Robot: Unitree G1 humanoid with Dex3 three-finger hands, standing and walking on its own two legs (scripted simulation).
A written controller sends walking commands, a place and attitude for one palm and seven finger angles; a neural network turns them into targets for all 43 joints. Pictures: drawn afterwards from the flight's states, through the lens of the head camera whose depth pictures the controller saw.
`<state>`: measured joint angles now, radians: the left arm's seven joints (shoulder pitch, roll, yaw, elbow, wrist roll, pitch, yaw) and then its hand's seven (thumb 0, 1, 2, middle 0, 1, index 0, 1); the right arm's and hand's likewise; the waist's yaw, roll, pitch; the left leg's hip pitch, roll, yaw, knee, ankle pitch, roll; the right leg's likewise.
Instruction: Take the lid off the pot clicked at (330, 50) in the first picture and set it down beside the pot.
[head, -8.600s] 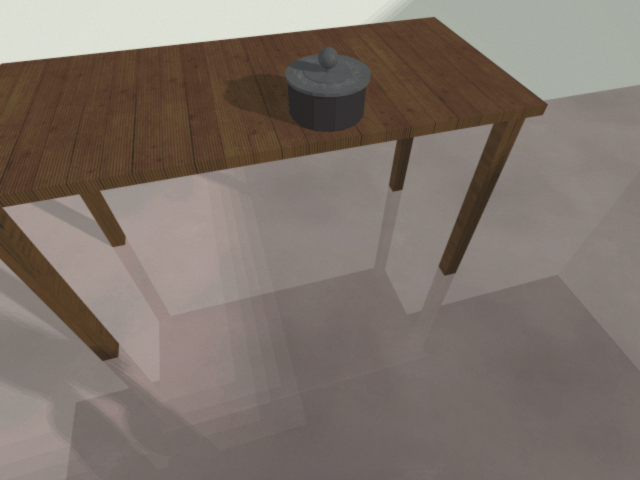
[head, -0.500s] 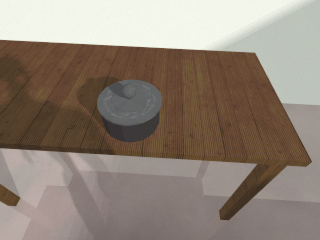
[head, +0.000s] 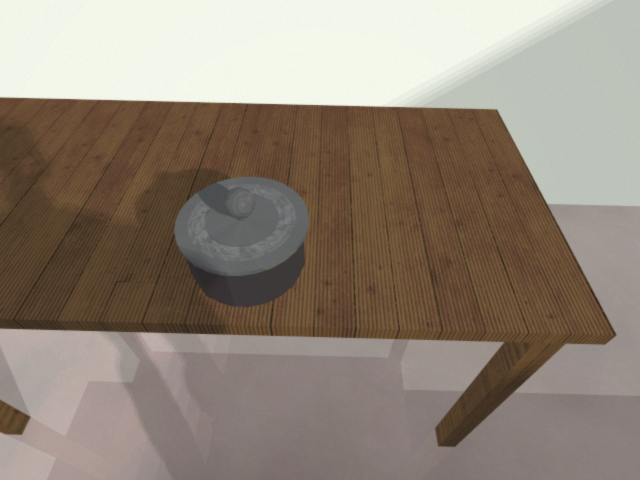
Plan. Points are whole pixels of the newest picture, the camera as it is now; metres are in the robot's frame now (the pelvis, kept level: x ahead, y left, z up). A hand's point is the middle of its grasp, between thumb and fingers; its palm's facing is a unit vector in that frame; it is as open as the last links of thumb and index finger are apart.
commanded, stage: come to a stop and stand still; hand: left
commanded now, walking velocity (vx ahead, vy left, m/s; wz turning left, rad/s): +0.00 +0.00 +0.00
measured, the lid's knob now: (239, 203) +0.45 +0.14 +0.10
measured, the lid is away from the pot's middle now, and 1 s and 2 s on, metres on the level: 0.00 0.00 0.00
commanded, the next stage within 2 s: look again from close up in 0.02 s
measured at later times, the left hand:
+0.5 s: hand out of the picture +0.00 +0.19 -0.18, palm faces +0.02 -0.98 -0.21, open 7.4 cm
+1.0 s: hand out of the picture +0.01 +0.19 -0.17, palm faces +0.06 -0.97 -0.22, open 7.3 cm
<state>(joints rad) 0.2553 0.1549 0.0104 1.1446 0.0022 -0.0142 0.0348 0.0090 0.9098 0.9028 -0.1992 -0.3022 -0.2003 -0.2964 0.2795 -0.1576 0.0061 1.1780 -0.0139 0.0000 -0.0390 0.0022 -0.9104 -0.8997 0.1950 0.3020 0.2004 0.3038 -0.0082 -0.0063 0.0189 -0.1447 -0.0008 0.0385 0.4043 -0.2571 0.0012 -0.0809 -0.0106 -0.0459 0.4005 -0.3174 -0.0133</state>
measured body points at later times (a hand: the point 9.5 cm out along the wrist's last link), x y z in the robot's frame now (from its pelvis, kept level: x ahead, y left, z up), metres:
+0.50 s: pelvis -0.01 +0.02 -0.01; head -0.01 +0.01 +0.44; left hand +0.00 +0.24 -0.16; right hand +0.00 -0.21 -0.17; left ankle -0.03 +0.12 -0.74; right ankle -0.07 -0.10 -0.74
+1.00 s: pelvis -0.02 +0.01 -0.01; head +0.01 +0.01 +0.44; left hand +0.01 +0.24 -0.15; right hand +0.00 -0.22 -0.16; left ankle -0.03 +0.12 -0.74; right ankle -0.07 -0.10 -0.74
